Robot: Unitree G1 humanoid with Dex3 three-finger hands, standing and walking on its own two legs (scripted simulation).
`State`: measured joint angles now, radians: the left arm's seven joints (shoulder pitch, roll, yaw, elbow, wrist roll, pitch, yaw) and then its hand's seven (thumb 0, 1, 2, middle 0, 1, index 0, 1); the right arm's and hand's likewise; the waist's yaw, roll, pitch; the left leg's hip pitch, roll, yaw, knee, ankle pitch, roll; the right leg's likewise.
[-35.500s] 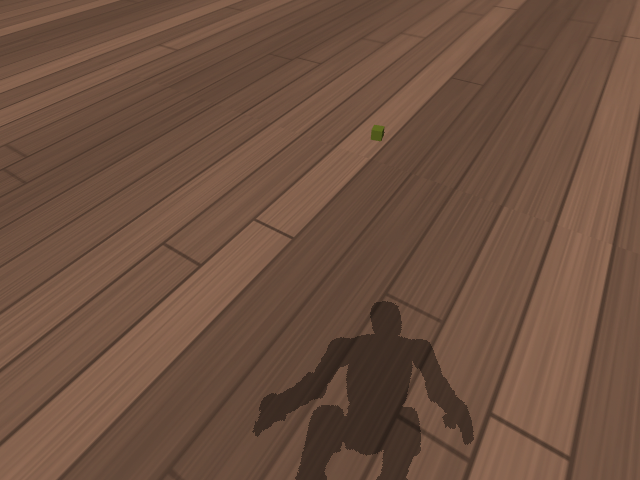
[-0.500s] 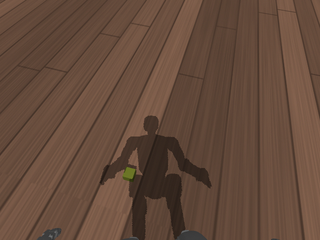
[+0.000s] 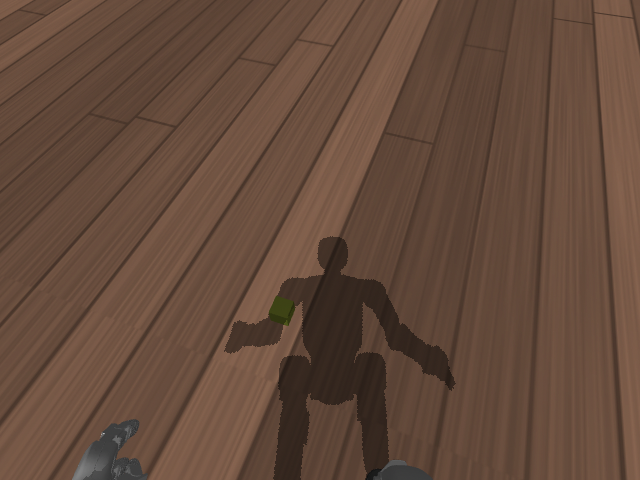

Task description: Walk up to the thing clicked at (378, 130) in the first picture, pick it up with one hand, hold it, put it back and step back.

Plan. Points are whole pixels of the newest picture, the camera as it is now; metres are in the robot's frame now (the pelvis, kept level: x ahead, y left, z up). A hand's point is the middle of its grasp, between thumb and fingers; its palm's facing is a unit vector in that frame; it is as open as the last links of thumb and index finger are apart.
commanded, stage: step back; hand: left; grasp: from above
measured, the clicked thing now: (282, 310) +0.66 +0.16 -0.72
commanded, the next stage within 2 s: none
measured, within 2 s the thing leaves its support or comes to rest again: neither
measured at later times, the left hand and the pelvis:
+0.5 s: hand out of the picture -0.08 +0.23 -0.13, palm faces -0.06 -0.91 -0.42, open 7.4 cm; pelvis -0.16 -0.03 +0.00, yaw -5 degrees
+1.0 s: hand out of the picture -0.22 +0.24 -0.14, palm faces +0.00 -0.93 -0.37, open 7.4 cm; pelvis -0.33 -0.03 +0.01, yaw -1 degrees
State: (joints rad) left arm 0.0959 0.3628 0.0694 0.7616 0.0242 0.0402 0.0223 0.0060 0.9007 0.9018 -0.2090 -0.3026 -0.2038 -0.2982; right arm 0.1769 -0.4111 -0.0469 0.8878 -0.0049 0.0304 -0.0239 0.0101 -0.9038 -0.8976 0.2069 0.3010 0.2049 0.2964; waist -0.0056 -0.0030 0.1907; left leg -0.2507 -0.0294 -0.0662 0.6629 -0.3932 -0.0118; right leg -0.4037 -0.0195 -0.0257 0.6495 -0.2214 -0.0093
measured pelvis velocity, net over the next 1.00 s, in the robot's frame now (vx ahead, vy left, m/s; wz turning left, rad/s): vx -0.33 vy -0.03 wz -0.02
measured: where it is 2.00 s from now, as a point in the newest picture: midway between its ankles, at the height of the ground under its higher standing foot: outside the picture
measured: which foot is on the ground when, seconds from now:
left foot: down 0.00-0.42, up 0.44-0.72, down 0.74-1.00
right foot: down 0.00-0.02, up 0.04-0.36, down 0.38-0.78, up 0.80-1.00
